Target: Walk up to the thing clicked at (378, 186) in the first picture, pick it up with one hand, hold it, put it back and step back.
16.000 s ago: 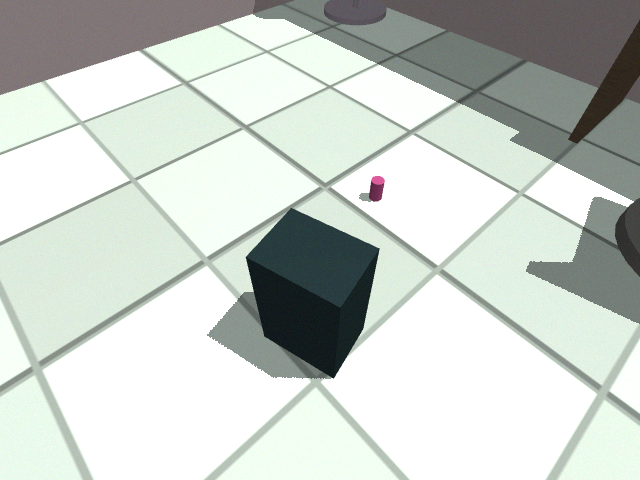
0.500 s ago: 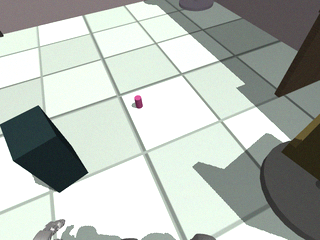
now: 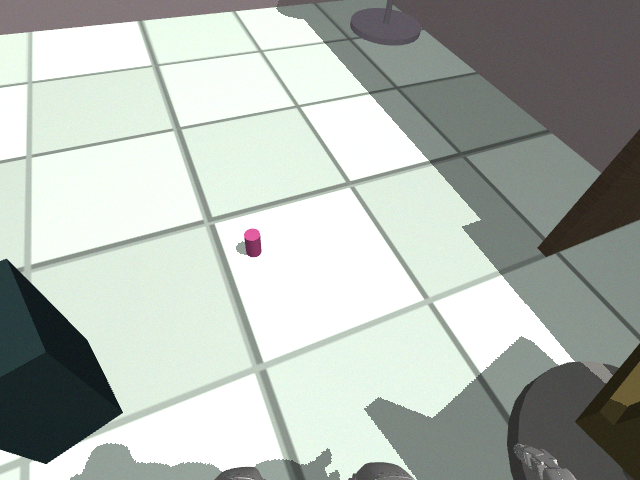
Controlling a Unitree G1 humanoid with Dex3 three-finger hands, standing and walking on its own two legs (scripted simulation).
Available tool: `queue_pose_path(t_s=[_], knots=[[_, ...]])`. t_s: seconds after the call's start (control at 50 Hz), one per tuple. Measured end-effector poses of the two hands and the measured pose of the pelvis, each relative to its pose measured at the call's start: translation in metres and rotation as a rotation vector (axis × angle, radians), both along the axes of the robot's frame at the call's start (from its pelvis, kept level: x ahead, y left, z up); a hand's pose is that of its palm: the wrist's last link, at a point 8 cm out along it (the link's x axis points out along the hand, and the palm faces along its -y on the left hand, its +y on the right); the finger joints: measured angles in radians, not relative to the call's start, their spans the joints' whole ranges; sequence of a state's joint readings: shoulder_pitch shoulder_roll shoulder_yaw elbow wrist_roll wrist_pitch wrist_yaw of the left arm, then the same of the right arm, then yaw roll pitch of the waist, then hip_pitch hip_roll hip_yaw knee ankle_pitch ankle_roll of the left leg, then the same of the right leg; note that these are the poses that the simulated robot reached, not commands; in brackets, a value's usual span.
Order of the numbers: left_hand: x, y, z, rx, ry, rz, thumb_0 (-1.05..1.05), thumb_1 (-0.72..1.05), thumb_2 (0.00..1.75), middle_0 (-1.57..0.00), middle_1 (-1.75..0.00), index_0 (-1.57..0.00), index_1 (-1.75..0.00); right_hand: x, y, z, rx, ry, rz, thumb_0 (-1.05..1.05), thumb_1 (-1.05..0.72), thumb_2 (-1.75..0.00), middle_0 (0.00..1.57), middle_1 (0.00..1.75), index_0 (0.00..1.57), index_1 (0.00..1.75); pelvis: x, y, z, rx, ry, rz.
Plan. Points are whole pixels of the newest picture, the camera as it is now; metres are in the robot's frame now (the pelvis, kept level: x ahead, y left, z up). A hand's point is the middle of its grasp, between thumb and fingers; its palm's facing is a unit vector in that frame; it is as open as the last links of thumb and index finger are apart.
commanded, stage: walk up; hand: left
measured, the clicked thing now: (253, 243) +0.97 +0.23 -0.71
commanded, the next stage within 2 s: none
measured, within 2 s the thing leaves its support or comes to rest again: neither
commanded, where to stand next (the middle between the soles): +0.55 -0.03 m, yaw +0 degrees
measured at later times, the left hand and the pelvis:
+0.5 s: hand (184, 387) +0.24 +0.20 -0.10, palm faces +0.00 -0.91 -0.42, open 7.4 cm; pelvis +0.19 -0.08 +0.01, yaw +0 degrees
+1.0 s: hand (176, 314) +0.38 +0.25 -0.15, palm faces +0.01 -0.94 -0.33, open 7.4 cm; pelvis +0.36 -0.02 +0.00, yaw +3 degrees
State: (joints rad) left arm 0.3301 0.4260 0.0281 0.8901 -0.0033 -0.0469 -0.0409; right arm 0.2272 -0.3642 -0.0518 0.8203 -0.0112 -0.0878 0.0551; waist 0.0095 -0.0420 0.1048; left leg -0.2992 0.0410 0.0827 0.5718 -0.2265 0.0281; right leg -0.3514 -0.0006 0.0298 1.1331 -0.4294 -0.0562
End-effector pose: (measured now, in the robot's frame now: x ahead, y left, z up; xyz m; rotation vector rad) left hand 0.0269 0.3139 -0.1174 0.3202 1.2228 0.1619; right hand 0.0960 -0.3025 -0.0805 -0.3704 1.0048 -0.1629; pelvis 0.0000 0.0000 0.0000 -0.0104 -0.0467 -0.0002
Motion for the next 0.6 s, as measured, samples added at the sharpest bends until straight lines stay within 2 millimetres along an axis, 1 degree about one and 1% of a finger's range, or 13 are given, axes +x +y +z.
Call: queue_pose_path(t_s=[0.08, 0.18, 0.26, 0.32, 0.34, 0.38, 0.46, 0.52, 0.6], knots=[[0.053, -0.003, 0.012, -0.002, -0.061, -0.024, 0.0, 0.9, 0.89, -0.2, -0.3, -0.2, -0.3, 0.006, -0.005, 0.002, 0.005, 0.046, -0.026, 0.0, -0.9, -0.9, 0.21, 0.3, 0.2, 0.3, 0.031, -0.005, 0.007, 0.012, -0.007, 0.001], [0.109, -0.014, 0.023, 0.021, -0.081, -0.064, 0.0, 0.9, 0.9, -0.2, -0.3, -0.2, -0.3, 0.018, -0.026, -0.007, 0.017, 0.094, -0.055, 0.01, -0.9, -0.9, 0.21, 0.3, 0.2, 0.3, 0.071, -0.019, 0.006, 0.034, -0.012, -0.018], [0.156, -0.03, 0.028, 0.057, -0.1, -0.082, 0.0, 0.9, 0.9, -0.2, -0.3, -0.2, -0.3, 0.037, -0.052, -0.027, 0.037, 0.118, -0.086, 0.01, -0.9, -0.9, 0.21, 0.3, 0.2, 0.3, 0.106, -0.039, -0.003, 0.052, -0.009, -0.023], [0.185, -0.046, 0.029, 0.092, -0.141, -0.07, 0.0, 0.9, 0.9, -0.2, -0.3, -0.2, -0.3, 0.06, -0.074, -0.048, 0.044, 0.145, -0.089, 0.01, -0.9, -0.9, 0.21, 0.3, 0.2, 0.3, 0.133, -0.056, -0.015, 0.027, -0.014, -0.014], [0.192, -0.051, 0.031, 0.1, -0.158, -0.064, 0.0, 0.9, 0.9, -0.2, -0.3, -0.2, -0.3, 0.07, -0.077, -0.052, 0.047, 0.156, -0.085, 0.01, -0.9, -0.9, 0.21, 0.3, 0.2, 0.3, 0.14, -0.061, -0.016, 0.022, -0.017, -0.007], [0.2, -0.061, 0.037, 0.103, -0.178, -0.048, 0.0, 0.9, 0.9, -0.2, -0.3, -0.2, -0.3, 0.09, -0.081, -0.054, 0.056, 0.173, -0.064, 0.01, -0.91, -0.9, 0.2, 0.3, 0.2, 0.3, 0.152, -0.068, -0.012, 0.037, -0.021, -0.006], [0.205, -0.075, 0.051, 0.101, -0.153, -0.011, 0.0, 0.9, 0.89, -0.2, -0.3, -0.2, -0.3, 0.132, -0.085, -0.046, 0.079, 0.157, -0.038, 0.01, -0.91, -0.9, 0.2, 0.3, 0.2, 0.3, 0.177, -0.074, 0.003, 0.042, -0.019, -0.003], [0.207, -0.078, 0.055, 0.102, -0.119, 0.004, 0.0, 0.9, 0.89, -0.2, -0.3, -0.21, -0.3, 0.157, -0.088, -0.038, 0.084, 0.147, -0.026, 0.01, -0.91, -0.9, 0.2, 0.3, 0.2, 0.3, 0.195, -0.077, 0.009, 0.034, -0.011, -0.003], [0.214, -0.075, 0.054, 0.1, -0.083, 0.029, 0.0, 0.9, 0.89, -0.2, -0.3, -0.21, -0.3, 0.184, -0.089, -0.031, 0.073, 0.171, -0.018, 0.01, -0.91, -0.9, 0.2, 0.3, 0.2, 0.3, 0.221, -0.077, 0.013, 0.015, -0.003, 0.012]])
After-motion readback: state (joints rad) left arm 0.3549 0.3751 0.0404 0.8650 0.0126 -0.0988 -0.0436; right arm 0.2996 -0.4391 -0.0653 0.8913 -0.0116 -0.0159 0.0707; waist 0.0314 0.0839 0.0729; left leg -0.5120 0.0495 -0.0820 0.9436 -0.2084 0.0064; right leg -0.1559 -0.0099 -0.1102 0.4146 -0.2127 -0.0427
